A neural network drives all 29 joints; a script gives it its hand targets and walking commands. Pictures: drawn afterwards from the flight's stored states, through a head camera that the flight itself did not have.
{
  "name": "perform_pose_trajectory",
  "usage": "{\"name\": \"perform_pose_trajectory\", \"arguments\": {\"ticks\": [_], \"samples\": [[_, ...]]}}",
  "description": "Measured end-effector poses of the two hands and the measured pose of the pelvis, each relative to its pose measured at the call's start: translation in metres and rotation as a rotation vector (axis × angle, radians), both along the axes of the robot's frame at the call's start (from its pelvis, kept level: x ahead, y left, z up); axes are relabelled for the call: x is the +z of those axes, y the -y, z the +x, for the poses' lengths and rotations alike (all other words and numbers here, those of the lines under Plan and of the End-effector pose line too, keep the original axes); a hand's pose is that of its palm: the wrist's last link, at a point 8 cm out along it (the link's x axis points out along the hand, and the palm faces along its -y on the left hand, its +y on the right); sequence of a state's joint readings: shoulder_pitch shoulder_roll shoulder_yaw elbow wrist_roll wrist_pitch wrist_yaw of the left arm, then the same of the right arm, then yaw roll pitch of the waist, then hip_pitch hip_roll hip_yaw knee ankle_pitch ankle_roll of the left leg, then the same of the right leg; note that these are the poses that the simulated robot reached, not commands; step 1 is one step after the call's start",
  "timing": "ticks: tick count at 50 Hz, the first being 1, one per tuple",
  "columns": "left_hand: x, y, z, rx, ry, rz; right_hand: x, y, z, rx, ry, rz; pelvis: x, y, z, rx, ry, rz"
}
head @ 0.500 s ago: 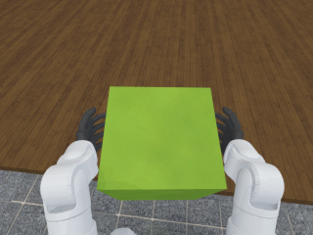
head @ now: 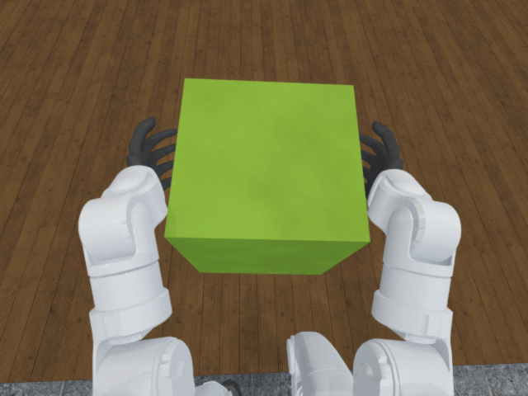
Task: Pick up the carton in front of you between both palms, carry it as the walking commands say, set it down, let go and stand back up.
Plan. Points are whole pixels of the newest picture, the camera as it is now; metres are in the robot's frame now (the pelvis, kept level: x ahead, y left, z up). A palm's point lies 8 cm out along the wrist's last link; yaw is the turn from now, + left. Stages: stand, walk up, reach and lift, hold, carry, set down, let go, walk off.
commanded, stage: carry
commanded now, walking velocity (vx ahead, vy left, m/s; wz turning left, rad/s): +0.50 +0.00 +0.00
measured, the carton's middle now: (264, 193) +0.38 -0.02 +0.04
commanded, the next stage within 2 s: none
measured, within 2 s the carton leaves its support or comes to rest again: neither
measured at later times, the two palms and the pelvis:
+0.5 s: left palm out of the picture +0.69 +0.15 +0.21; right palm out of the picture +0.73 -0.15 +0.21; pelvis +0.36 -0.05 +0.07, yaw +3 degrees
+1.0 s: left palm out of the picture +1.02 +0.14 +0.17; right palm out of the picture +1.00 -0.16 +0.18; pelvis +0.67 +0.00 +0.09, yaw -1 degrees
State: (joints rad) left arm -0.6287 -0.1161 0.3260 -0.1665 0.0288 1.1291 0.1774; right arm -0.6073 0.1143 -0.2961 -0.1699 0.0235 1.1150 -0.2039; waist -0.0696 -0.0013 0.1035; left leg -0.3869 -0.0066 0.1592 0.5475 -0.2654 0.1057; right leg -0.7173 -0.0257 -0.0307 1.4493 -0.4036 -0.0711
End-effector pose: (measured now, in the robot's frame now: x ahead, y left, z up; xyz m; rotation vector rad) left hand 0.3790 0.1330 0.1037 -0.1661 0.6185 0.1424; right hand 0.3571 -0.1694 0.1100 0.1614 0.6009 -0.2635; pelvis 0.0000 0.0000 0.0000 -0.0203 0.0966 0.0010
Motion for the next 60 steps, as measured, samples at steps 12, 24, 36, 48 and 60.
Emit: {"name": "perform_pose_trajectory", "arguments": {"ticks": [12,24,36,48,60], "samples": [[0.032,0.001,0.168,0.057,0.106,0.027,0.030,-0.001,0.199,0.115,0.103,-0.006,0.001,0.031,0.201,0.037,0.013,0.002],[0.096,-0.018,0.300,0.174,0.074,0.045,0.087,-0.020,0.363,0.198,0.078,0.014,0.065,0.054,0.346,0.054,0.019,0.035],[0.135,-0.005,0.482,0.044,0.079,0.074,0.124,-0.007,0.512,0.127,0.081,0.002,0.063,0.021,0.516,0.020,0.023,0.030],[0.072,-0.003,0.621,-0.007,-0.103,0.004,0.070,-0.005,0.627,0.021,-0.107,0.007,0.081,0.000,0.651,-0.012,0.016,0.000],[0.058,0.011,0.732,0.039,0.003,0.079,0.050,0.008,0.762,0.123,0.001,-0.009,0.065,0.034,0.821,0.014,0.020,0.003]]}}
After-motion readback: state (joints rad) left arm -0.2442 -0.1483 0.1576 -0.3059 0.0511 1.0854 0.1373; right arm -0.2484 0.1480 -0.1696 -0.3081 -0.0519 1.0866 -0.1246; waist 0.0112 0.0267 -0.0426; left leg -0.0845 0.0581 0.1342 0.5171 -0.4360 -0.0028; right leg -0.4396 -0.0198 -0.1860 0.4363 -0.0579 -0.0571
